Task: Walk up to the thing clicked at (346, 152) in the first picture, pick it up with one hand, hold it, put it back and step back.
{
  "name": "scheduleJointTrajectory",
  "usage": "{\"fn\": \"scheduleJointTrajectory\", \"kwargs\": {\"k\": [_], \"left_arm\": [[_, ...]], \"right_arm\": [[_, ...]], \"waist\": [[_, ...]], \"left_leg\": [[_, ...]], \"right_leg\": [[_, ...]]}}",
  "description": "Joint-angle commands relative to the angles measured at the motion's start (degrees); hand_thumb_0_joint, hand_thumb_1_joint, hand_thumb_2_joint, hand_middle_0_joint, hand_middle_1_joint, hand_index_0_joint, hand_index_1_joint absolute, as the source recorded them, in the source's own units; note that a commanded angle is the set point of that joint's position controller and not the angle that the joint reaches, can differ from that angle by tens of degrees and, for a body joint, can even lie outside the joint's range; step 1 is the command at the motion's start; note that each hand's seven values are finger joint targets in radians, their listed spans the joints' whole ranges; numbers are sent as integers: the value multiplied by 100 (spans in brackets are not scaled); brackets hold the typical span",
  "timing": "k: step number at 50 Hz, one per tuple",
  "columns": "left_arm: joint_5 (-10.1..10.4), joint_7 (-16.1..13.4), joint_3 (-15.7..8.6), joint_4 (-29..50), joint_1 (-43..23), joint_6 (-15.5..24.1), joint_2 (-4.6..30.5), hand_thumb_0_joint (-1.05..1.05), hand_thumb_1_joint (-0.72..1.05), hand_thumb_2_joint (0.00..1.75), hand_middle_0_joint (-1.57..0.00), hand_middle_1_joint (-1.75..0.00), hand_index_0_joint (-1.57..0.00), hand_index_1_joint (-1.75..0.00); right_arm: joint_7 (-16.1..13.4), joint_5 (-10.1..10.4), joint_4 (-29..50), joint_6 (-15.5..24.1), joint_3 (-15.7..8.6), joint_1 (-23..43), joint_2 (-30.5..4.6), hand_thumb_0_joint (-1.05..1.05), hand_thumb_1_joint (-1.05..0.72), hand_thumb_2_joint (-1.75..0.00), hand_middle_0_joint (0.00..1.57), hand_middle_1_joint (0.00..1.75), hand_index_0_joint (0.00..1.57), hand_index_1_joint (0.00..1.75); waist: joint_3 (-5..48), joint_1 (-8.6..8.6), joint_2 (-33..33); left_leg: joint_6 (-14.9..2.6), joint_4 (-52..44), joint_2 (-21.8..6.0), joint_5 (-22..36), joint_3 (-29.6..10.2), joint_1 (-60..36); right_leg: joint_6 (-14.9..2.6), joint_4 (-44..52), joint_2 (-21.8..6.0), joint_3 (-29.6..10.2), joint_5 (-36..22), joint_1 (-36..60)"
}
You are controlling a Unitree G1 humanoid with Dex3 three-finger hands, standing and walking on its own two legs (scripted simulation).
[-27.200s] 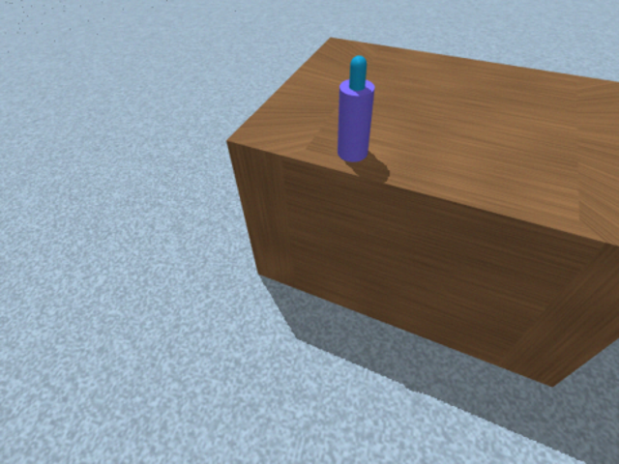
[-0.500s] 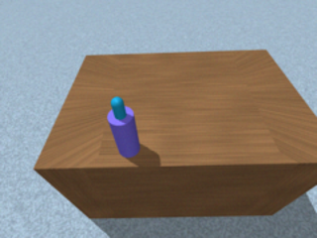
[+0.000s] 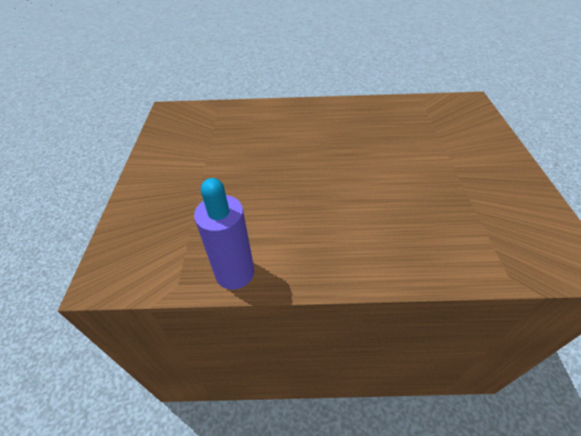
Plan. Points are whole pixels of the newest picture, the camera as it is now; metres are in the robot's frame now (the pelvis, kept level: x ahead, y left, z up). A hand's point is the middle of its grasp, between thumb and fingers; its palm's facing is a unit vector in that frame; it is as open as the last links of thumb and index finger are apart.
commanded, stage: stand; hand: left
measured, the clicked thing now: (224, 233) +0.44 +0.14 -0.01
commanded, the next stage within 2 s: step back in 0.56 s
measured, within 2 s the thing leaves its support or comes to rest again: neither
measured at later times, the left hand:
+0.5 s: hand out of the picture +0.08 +0.25 -0.16, palm faces -0.02 -0.94 -0.34, open 7.4 cm
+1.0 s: hand out of the picture +0.07 +0.30 -0.19, palm faces -0.04 -0.92 -0.39, open 7.4 cm
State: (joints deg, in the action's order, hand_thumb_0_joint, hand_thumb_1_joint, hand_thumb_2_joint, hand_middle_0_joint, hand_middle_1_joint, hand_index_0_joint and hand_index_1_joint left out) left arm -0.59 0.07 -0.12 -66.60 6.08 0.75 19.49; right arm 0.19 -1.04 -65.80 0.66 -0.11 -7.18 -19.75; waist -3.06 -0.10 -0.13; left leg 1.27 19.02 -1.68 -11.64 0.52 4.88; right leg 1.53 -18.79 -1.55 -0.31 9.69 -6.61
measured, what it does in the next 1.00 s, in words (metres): steps on the spot: left foot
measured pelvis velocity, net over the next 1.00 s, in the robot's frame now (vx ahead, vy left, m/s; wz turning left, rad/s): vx -0.08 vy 0.03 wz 0.00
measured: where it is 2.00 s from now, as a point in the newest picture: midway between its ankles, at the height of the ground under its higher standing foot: outside the picture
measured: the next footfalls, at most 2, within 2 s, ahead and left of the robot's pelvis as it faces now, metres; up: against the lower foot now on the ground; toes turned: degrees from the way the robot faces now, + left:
left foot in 0.98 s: -0.06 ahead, +0.14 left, +0.00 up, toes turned -1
right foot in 1.34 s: -0.13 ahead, -0.10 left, +0.00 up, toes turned -1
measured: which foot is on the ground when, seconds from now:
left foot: down 0.00-0.78, up 0.80-0.96, down 0.98-1.00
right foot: down 0.00-0.98, up 1.00-1.00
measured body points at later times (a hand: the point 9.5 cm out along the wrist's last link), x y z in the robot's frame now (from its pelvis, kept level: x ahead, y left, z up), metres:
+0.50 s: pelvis +0.01 +0.00 +0.00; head +0.01 +0.00 +0.45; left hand +0.08 +0.30 -0.13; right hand +0.08 -0.30 -0.13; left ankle -0.01 +0.13 -0.75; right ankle +0.01 -0.14 -0.75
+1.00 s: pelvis -0.08 +0.03 -0.04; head -0.01 +0.05 +0.41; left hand +0.08 +0.34 -0.16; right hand +0.00 -0.30 -0.15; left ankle -0.10 +0.14 -0.75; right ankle +0.01 -0.13 -0.74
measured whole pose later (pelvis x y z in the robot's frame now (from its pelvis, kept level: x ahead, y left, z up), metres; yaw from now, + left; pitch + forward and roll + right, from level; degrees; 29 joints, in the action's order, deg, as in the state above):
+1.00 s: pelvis -0.08 +0.03 -0.04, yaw +0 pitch -1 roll +0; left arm -1.5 -1.0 -2.7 -50.2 1.4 -3.2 23.7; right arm 0.7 -1.9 -54.1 -1.8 -4.2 -8.1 -22.7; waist -10.0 0.4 3.0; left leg -1.4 41.2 2.2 -25.1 -0.7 15.4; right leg 0.8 -43.7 -3.1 -3.9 18.8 -26.8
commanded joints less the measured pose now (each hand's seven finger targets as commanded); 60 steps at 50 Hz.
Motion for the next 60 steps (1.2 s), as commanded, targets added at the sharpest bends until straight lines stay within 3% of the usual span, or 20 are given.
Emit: {"fn": "scheduleJointTrajectory", "kwargs": {"k": [1,26,27,28,32,36,38,39,40,41,44,45,47,48,49,50,51,53,54,60], "left_arm": [[12,-65,-215,309,-211,95,1201,0,90,90,-20,-30,-20,-30],[8,-70,-214,393,-188,88,1225,0,90,90,-20,-30,-20,-30],[10,-67,-207,394,-184,88,1224,0,90,90,-20,-30,-20,-30],[102,-87,-437,626,-240,21,1627,0,90,90,-20,-30,-20,-30],[105,-128,-461,991,-82,-61,1427,0,90,90,-20,-30,-20,-30],[47,-118,-469,1290,-71,-143,1482,0,90,90,-20,-30,-20,-30],[19,-117,-562,1381,52,-141,1754,0,90,90,-20,-30,-20,-30],[-15,-124,-628,1488,-95,-156,1965,0,90,90,-20,-30,-20,-30],[-78,-137,-664,1637,-247,-145,2061,0,90,90,-20,-30,-20,-30],[-148,-140,-672,1745,-412,-132,2077,0,90,90,-20,-30,-20,-30],[-215,-202,-633,2036,-886,-160,1859,0,90,90,-20,-30,-20,-30],[-205,-196,-604,2042,-802,-188,1758,0,90,90,-20,-30,-20,-30],[-106,-158,-560,2132,-693,-303,1662,0,90,90,-20,-30,-20,-30],[-38,-163,-510,2213,-499,-354,1361,0,90,90,-20,-30,-20,-30],[-28,-197,-483,2201,-291,-360,1128,0,90,90,-20,-30,-20,-30],[-97,-278,-550,2204,-405,-371,1303,0,90,90,-20,-30,-20,-30],[-131,-302,-598,2124,-682,-377,1409,0,90,90,-20,-30,-20,-30],[-15,-279,-605,1936,-83,-365,1393,0,90,90,-20,-30,-20,-30],[5,-241,-623,1937,105,-352,1415,0,90,90,-20,-30,-20,-30],[-77,-150,-685,2324,-166,-246,1306,0,90,90,-20,-30,-20,-30]], "right_arm": [[-81,41,327,110,-226,202,-1217,0,-90,-90,20,30,20,30],[-84,38,393,107,-228,181,-1230,0,-90,-90,20,30,20,30],[-82,42,392,106,-222,204,-1213,0,-90,-90,20,30,20,30],[-66,86,483,-9,-374,413,-1549,0,-90,-90,20,30,20,30],[-64,156,775,-115,-484,208,-1512,0,-90,-90,20,30,20,30],[-57,160,1080,-226,-564,336,-1508,0,-90,-90,20,30,20,30],[-44,169,1234,-277,-541,347,-1326,0,-90,-90,20,30,20,30],[-31,151,1267,-318,-539,243,-1243,0,-90,-90,20,30,20,30],[-8,128,1306,-377,-543,80,-1227,0,-90,-90,20,30,20,30],[5,105,1318,-410,-570,-96,-1237,0,-90,-90,20,30,20,30],[12,170,1318,-335,-645,-666,-1363,0,-90,-90,20,30,20,30],[4,118,1283,-297,-650,-688,-1358,0,-90,-90,20,30,20,30],[-13,-45,1220,-226,-677,-947,-1261,0,-90,-90,20,30,20,30],[-41,-187,1329,-188,-744,-805,-1573,0,-90,-90,20,30,20,30],[-39,-250,1468,-150,-829,-491,-2060,0,-90,-90,20,30,20,30],[-41,-149,1598,-129,-863,-431,-2370,0,-90,-90,20,30,20,30],[-77,-127,1593,-107,-849,-368,-2258,0,-90,-90,20,30,20,30],[-167,-147,1739,-67,-741,387,-1852,0,-90,-90,20,30,20,30],[-196,-122,1818,-50,-704,349,-1752,0,-90,-90,20,30,20,30],[-256,-38,1870,-59,-720,-460,-1621,0,-90,-90,20,30,20,30]], "waist": [[309,18,0],[395,21,-12],[351,17,29],[-283,-9,41],[666,78,-137],[848,53,-168],[922,-76,429],[804,-73,1045],[700,-48,1388],[616,41,1209],[665,285,1303],[726,207,1168],[565,329,705],[392,207,-427],[242,-1,-1300],[299,236,-1144],[255,339,-907],[190,-183,-734],[234,-249,-924],[486,247,-655]], "left_leg": [[-189,-410,-558,517,-425,168],[-211,-353,-591,786,-398,119],[-195,-362,-583,851,-407,94],[-344,160,-492,1731,-534,429],[-641,671,-624,2446,-448,261],[-748,1303,-462,1636,-396,553],[-526,2259,38,783,-143,760],[-378,3082,470,-345,23,1026],[-352,3923,583,-2048,-143,1229],[-389,4315,427,-2288,-573,1140],[-442,3488,167,-1901,-527,1071],[-394,2805,222,-1660,-309,1026],[-331,1019,260,-396,-56,651],[-468,238,-524,676,-1396,627],[-834,93,-1488,2152,-2663,212],[-1437,149,-2056,2824,-2925,878],[-1503,58,-1993,2586,-2965,1093],[-1362,470,-1381,2530,-1801,650],[-1302,643,-1233,2588,-1555,502],[-1607,1077,-1394,3351,-1451,-597]], "right_leg": [[-221,264,-567,-418,-562,55],[-234,246,-620,-412,-908,170],[-231,237,-605,-402,-932,110],[-239,-332,-451,-444,-1881,-457],[-412,-1044,-295,-236,-1957,-226],[-686,-1309,-457,-493,-1697,-495],[-1120,-846,-1037,-1141,-2009,-612],[-1518,-417,-1580,-1752,-2101,-750],[-1852,-181,-2025,-2129,-2050,-974],[-1888,-301,-2029,-1966,-1813,-1337],[-1379,-884,-1555,-1366,-1730,-1313],[-1252,-1098,-1354,-1230,-1654,-1097],[-890,-1823,-922,-972,-918,-1226],[-568,-2739,-207,-738,153,-1714],[-322,-3548,783,-516,2523,-2718],[-237,-4325,854,-1148,3009,-2390],[-271,-4874,926,-1385,2839,-2235],[-278,-5412,895,-1440,2031,-2613],[-239,-5382,835,-1311,1832,-2570],[29,-3996,610,-820,2044,-2401]]}}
